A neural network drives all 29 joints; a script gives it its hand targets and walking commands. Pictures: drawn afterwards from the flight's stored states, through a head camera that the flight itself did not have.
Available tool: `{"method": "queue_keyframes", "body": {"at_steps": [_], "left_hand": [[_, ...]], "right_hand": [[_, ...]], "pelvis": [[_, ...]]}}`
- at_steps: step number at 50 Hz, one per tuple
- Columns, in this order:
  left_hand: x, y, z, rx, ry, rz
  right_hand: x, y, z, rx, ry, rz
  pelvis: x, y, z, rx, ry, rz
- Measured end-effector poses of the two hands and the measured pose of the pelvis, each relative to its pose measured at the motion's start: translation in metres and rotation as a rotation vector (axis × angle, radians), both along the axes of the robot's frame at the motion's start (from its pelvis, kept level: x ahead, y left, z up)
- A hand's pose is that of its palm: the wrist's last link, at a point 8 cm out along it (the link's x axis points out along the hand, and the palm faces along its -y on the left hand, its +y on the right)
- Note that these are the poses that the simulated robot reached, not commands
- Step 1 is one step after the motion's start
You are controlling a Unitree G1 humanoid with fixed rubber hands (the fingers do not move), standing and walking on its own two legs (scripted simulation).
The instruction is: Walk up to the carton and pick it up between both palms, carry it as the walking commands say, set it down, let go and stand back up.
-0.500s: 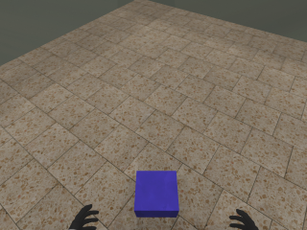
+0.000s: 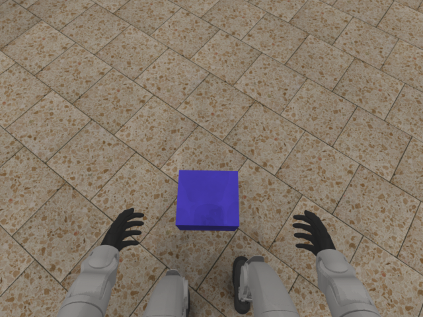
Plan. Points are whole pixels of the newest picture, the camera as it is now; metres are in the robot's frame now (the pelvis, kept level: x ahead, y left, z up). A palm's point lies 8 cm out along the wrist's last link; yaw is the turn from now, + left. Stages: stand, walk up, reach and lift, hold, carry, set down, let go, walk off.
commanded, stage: reach and lift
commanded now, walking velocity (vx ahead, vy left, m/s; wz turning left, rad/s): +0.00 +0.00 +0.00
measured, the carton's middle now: (207, 201) +0.45 +0.02 -0.62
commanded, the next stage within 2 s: none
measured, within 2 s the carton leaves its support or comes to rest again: neither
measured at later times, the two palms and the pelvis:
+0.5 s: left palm (128, 187) +0.38 +0.20 -0.15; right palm (298, 187) +0.38 -0.19 -0.16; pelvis -0.02 +0.00 -0.04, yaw +1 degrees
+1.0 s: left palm (131, 165) +0.45 +0.21 -0.19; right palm (282, 164) +0.45 -0.17 -0.19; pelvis -0.03 +0.00 -0.06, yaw +2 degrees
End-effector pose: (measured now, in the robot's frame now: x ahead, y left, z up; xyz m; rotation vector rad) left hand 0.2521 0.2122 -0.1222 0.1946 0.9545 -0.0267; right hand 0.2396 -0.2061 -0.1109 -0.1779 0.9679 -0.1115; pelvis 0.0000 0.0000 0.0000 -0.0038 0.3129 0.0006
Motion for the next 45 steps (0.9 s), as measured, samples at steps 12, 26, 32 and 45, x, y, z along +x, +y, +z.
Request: {"method": "queue_keyframes", "body": {"at_steps": [12, 26, 32, 45], "left_hand": [[0.066, 0.002, 0.011, 0.032, -0.132, 0.019], [0.133, -0.008, -0.030, 0.016, -0.212, 0.077], [0.168, -0.003, -0.026, 0.000, -0.282, 0.100], [0.202, -0.003, -0.046, -0.060, -0.321, 0.135]], "right_hand": [[0.064, 0.002, -0.007, -0.015, -0.060, -0.009], [0.144, 0.015, -0.049, 0.057, -0.184, 0.018], [0.177, 0.020, -0.047, 0.055, -0.251, 0.019], [0.220, 0.036, -0.057, 0.087, -0.315, -0.029]], "pelvis": [[-0.025, 0.009, -0.018, -0.008, 0.041, 0.012], [-0.024, -0.006, -0.039, 0.013, 0.233, 0.016], [-0.026, -0.009, -0.044, 0.017, 0.281, 0.017], [-0.031, -0.001, -0.052, 0.006, 0.369, 0.023]]}}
